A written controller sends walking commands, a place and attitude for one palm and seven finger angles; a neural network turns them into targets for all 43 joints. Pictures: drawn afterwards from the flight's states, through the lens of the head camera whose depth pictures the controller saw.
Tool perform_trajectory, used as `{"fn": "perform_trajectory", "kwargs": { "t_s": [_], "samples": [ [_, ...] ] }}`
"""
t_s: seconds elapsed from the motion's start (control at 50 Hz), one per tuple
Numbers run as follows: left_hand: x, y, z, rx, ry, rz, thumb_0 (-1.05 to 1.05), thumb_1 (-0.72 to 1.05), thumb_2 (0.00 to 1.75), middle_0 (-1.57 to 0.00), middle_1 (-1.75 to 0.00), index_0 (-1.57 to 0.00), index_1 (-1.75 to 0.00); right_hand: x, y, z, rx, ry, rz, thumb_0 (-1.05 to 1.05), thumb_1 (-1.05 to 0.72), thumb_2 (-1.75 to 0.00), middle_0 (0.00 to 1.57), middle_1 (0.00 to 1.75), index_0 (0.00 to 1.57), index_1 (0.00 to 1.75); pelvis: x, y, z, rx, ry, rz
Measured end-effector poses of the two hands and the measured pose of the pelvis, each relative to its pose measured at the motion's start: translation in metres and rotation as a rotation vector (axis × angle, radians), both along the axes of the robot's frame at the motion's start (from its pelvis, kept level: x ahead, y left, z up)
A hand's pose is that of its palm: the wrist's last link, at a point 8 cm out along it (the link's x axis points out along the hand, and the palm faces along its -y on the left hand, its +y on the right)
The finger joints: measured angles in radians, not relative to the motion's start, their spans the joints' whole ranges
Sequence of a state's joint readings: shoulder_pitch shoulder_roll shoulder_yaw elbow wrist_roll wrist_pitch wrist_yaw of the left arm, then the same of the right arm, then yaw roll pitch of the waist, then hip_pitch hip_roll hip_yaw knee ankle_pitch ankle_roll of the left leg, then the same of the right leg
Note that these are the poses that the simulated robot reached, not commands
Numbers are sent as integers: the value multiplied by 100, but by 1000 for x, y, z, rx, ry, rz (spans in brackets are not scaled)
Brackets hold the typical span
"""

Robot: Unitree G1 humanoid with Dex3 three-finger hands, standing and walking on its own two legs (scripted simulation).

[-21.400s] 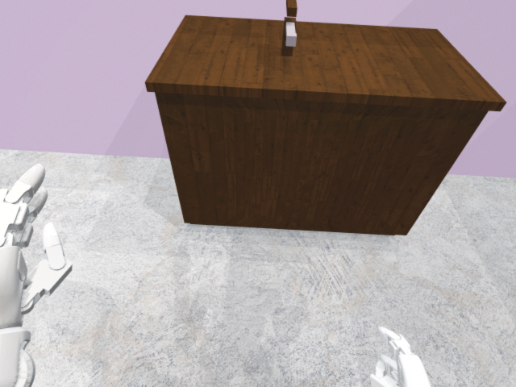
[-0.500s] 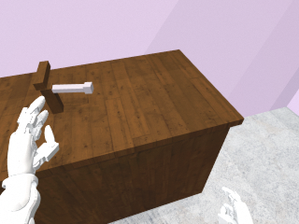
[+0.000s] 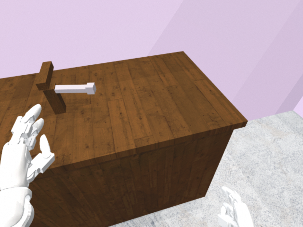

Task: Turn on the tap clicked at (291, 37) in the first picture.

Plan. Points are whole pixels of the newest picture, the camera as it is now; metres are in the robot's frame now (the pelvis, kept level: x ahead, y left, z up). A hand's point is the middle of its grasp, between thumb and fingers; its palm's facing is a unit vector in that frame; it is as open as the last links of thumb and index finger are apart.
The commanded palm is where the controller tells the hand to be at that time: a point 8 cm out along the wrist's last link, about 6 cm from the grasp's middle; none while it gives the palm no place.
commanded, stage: step back with the hand held close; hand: left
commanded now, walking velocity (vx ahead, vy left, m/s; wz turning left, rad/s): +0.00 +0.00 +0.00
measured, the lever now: (91, 88) +0.49 +0.27 +0.12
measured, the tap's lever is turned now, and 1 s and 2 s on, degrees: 75 75 75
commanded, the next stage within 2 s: stop stepping back and stand still in 1.32 s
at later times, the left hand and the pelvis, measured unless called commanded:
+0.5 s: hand (40, 173) +0.17 +0.25 +0.14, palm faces +0.36 -0.83 -0.43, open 7.4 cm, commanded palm +0.11 +0.29 +0.17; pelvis -0.05 +0.01 -0.01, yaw +0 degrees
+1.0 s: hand (19, 204) +0.11 +0.25 +0.15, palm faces +0.38 -0.84 -0.39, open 7.4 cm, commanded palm +0.04 +0.31 +0.17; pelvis -0.10 +0.02 -0.02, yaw +4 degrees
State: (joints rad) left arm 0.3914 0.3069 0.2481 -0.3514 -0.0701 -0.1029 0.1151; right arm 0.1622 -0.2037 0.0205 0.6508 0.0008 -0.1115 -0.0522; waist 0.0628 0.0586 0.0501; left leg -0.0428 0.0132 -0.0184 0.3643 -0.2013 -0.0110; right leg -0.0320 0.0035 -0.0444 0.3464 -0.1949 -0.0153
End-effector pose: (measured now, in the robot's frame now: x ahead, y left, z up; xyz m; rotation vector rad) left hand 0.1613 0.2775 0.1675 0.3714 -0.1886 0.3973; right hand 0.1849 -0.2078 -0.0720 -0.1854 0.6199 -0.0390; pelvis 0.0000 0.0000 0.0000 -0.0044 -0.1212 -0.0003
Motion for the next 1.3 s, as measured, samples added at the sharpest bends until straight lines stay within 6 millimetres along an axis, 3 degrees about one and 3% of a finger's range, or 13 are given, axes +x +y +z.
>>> {"fn": "perform_trajectory", "kwargs": {
  "t_s": [0.14,0.26,0.7,0.94,1.1,1.18,1.3],
  "samples": [
    [3,3,6,59,-12,-8,2,90,90,-21,-30,-21,-30,-8,-8,-5,-16,45,-17,1,-90,-90,20,30,20,30,-6,-1,-2,-11,50,6],
    [-2,2,-2,85,57,-35,2,90,90,-21,-30,-21,-30,-23,-14,-11,-36,96,-64,1,-90,-90,20,30,20,30,-15,4,-4,-5,97,-2],
    [-54,22,-6,121,6,-20,2,89,90,-22,-30,-21,-30,-89,1,-22,-70,139,-97,1,-90,-90,20,30,20,30,-68,20,-17,-21,125,14],
    [-84,9,-6,90,-17,-26,2,89,90,-21,-30,-21,-30,-98,2,-27,-60,154,-49,1,-90,-90,21,30,20,30,-90,13,-20,-19,132,53],
    [-109,29,-3,135,-11,0,2,89,90,-22,-30,-21,-30,-112,11,-15,-81,112,-41,1,-91,-90,20,30,20,30,-119,16,-17,0,143,43],
    [-126,19,2,99,-16,21,2,90,90,-21,-30,-21,-30,-128,16,-10,-32,86,-11,1,-90,-90,20,30,20,30,-136,9,-11,-4,135,18],
    [-151,-20,1,88,-4,-35,2,90,90,-21,-30,-21,-30,-157,3,-19,13,72,13,1,-90,-90,21,30,21,30,-172,-14,-16,-2,139,-6]
  ]
}}
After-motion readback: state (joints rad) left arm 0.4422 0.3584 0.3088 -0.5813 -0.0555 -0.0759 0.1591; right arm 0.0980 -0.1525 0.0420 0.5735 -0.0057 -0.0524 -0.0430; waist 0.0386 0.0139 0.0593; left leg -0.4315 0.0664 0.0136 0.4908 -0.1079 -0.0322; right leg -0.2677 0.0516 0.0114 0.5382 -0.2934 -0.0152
